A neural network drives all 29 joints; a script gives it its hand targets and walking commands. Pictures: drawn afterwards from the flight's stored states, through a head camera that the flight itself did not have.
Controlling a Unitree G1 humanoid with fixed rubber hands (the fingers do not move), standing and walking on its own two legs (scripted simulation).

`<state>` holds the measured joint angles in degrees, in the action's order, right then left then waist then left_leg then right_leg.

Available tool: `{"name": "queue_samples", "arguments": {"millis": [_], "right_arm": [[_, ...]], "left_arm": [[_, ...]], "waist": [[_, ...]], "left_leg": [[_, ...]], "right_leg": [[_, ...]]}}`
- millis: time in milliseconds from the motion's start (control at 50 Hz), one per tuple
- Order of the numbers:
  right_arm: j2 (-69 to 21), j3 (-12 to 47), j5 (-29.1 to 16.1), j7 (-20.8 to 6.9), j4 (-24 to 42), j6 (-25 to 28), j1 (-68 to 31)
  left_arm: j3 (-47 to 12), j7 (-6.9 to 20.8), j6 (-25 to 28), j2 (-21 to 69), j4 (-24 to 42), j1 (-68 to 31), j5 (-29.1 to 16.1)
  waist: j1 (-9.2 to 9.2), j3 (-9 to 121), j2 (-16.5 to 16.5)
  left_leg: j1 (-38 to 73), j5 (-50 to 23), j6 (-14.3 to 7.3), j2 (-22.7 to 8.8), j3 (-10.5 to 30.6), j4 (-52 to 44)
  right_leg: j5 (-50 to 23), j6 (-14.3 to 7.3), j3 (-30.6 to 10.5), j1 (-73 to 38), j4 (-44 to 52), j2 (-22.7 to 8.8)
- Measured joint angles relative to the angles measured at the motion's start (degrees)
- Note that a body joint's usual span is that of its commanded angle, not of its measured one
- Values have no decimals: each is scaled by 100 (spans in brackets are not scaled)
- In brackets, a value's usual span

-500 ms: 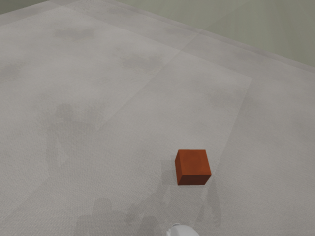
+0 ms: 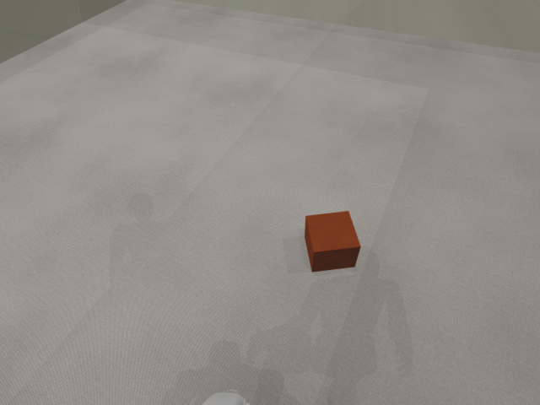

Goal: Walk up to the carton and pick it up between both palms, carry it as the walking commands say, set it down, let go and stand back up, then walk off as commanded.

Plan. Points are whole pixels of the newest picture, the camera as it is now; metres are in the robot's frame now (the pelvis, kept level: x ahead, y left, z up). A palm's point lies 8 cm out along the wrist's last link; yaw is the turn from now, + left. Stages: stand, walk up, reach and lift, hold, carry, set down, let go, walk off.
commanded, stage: walk off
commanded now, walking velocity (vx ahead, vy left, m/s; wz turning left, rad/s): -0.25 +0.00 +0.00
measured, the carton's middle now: (330, 241) +0.83 -0.24 -0.70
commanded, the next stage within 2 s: none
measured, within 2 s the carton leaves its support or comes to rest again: neither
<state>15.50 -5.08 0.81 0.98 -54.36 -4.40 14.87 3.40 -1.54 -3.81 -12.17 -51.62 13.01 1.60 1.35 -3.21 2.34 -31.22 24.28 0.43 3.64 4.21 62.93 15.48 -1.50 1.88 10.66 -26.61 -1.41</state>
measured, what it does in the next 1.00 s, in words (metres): walks backwards: left foot, then right foot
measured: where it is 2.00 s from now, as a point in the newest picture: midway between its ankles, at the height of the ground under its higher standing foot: outside the picture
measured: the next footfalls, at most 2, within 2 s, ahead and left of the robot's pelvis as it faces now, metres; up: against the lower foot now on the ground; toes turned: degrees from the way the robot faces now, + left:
left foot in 0.36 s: -0.13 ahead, +0.14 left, +0.00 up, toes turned +3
right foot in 0.84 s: -0.27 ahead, -0.11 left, +0.00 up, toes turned -2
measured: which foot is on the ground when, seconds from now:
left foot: up 0.00-0.34, down 0.36-0.84, up 0.86-1.00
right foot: down 0.00-0.36, up 0.38-0.82, down 0.84-1.00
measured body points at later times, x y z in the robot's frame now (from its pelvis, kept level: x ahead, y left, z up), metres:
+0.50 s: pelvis -0.16 +0.03 +0.00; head -0.13 +0.07 +0.45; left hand -0.13 +0.31 -0.16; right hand -0.08 -0.23 -0.12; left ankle -0.17 +0.13 -0.74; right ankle -0.15 -0.11 -0.64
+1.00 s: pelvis -0.31 -0.01 +0.00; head -0.28 -0.04 +0.45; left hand -0.22 +0.26 -0.11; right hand -0.28 -0.29 -0.16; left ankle -0.33 +0.14 -0.63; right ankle -0.31 -0.10 -0.74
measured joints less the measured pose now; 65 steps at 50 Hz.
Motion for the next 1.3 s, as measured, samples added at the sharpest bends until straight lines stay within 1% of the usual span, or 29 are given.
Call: {"name": "queue_samples", "arguments": {"millis": [40,80,120,180,220,280,360,380,400,420,460,500,560,640,700,740,780,820,840,860,880,900,940,980,1040,1100,1160,1240,1300], "right_arm": [[25,-27,43,-15,-31,20,93],[35,-45,56,-3,-48,11,159],[29,-47,35,19,-37,-14,166],[-8,-22,-25,52,24,-51,93],[-50,8,-70,68,84,-62,3],[-123,53,-134,72,168,-27,-141],[-178,83,-118,62,213,103,-162],[-216,90,-83,55,192,111,-159],[-238,108,-29,45,196,111,-140],[-257,130,18,46,203,110,-119],[-286,169,73,68,219,93,-120],[-294,194,52,87,266,95,-217],[-301,232,-7,117,364,167,-446],[-289,281,-15,158,430,264,-659],[-250,293,15,138,396,265,-701],[-208,280,39,107,332,238,-691],[-151,246,47,81,248,197,-651],[-85,200,22,58,165,146,-563],[-43,176,1,40,129,131,-506],[-9,140,-6,49,79,102,-440],[7,111,7,62,40,53,-360],[24,83,3,55,12,4,-296],[63,37,-17,9,-19,-28,-201],[95,4,21,-16,-65,-8,-93],[116,-27,47,-9,-117,-21,43],[94,-23,7,22,-98,-59,53],[37,10,-56,55,-26,-89,-38],[-68,66,-137,70,85,-55,-219],[-117,95,-144,58,129,41,-254]], "left_arm": [[-16,-18,21,6,68,-112,-32],[-34,-41,80,6,136,-253,-60],[-57,-72,144,-2,177,-373,-78],[-84,-93,195,-28,170,-465,-81],[-86,-75,192,-59,122,-474,-58],[-60,-29,143,-130,1,-445,-18],[14,25,51,-265,-166,-278,-68],[49,22,29,-301,-212,-220,-73],[77,11,-15,-317,-246,-146,-60],[102,18,-62,-333,-267,-84,-64],[149,68,-99,-371,-284,3,-89],[188,93,-83,-408,-314,92,-54],[223,71,-91,-439,-351,201,-22],[206,23,-146,-406,-305,168,-68],[161,-3,-171,-334,-215,52,-133],[129,-8,-156,-277,-149,-43,-176],[103,-1,-111,-225,-98,-122,-208],[86,6,-38,-198,-71,-133,-203],[85,6,3,-184,-66,-105,-170],[77,18,12,-149,-78,-91,-139],[60,33,14,-130,-68,-65,-86],[41,33,15,-111,-54,-39,-43],[8,13,-5,-82,-22,-34,-4],[-13,-8,-4,-66,43,-130,-28],[-45,-42,65,-53,161,-352,-70],[-84,-81,145,-58,213,-517,-88],[-107,-79,174,-85,174,-571,-69],[-83,-20,125,-171,18,-537,-16],[-31,13,50,-268,-120,-423,-50]], "waist": [[10,12,17],[4,15,13],[-9,0,-14],[-55,-39,-84],[-98,-70,-152],[-172,-116,-274],[-214,-99,-411],[-221,-109,-486],[-206,-95,-488],[-192,-83,-475],[-216,-75,-471],[-246,-71,-487],[-258,-64,-495],[-223,-94,-426],[-157,-131,-327],[-105,-161,-245],[-64,-184,-153],[-47,-169,-82],[-43,-163,-36],[-35,-163,26],[-53,-138,20],[-64,-118,5],[-33,-96,3],[-4,-86,17],[1,-76,10],[-15,-100,-43],[-61,-134,-127],[-148,-184,-283],[-183,-169,-385]], "left_leg": [[43,-66,97,91,77,712],[250,-72,228,100,79,921],[556,15,349,57,43,656],[1062,305,439,-70,-95,-213],[1375,506,417,-163,-235,-885],[1781,508,286,-242,-400,-1886],[2380,-398,-4,-308,-544,-3672],[2305,-517,-94,-281,-562,-3648],[2215,-597,-156,-318,-560,-3568],[2168,-673,-188,-378,-553,-3556],[2127,-836,-195,-474,-554,-3643],[2067,-972,-198,-521,-571,-3707],[1929,-1125,-223,-560,-604,-3731],[1715,-1334,-225,-603,-620,-3741],[1542,-1503,-200,-618,-623,-3739],[1421,-1633,-168,-622,-628,-3746],[1295,-1778,-119,-627,-635,-3761],[1132,-1896,-46,-627,-644,-3711],[1011,-1838,-9,-644,-649,-3567],[836,-1213,37,-628,-590,-3195],[618,-501,50,-490,-430,-2568],[407,-97,31,-305,-225,-1821],[129,56,2,-22,39,-494],[76,4,77,103,128,427],[335,-19,272,122,120,889],[808,148,423,36,41,336],[1295,454,449,-107,-141,-624],[1832,487,294,-237,-390,-1954],[2310,-289,101,-296,-541,-3357]], "right_leg": [[-133,-18,27,76,63,-27],[-244,-41,48,179,87,-48],[-352,-54,63,287,101,-69],[-519,-48,71,451,110,-92],[-638,-33,74,563,116,-102],[-853,19,80,735,154,-111],[-1022,154,107,1074,12,-111],[-428,209,57,1249,-345,-112],[305,236,-88,1466,-967,9],[736,225,-291,1681,-1724,190],[905,197,-577,1967,-3098,488],[843,259,-686,2027,-4073,626],[819,453,-700,1764,-4598,657],[1076,625,-559,1113,-3759,523],[1387,611,-337,640,-2740,364],[1432,539,-227,372,-2071,294],[1229,426,-153,117,-1362,253],[613,298,-65,-222,-357,213],[295,155,-47,-309,-3,210],[181,52,-24,-233,-45,226],[169,2,-28,-149,-122,182],[155,-15,-37,-104,-130,124],[53,-6,-36,-60,-38,38],[-80,-11,-14,2,38,-3],[-244,-44,19,146,74,-40],[-400,-54,39,306,86,-73],[-563,-37,47,471,88,-92],[-829,27,58,705,121,-104],[-1023,125,76,929,84,-100]]}}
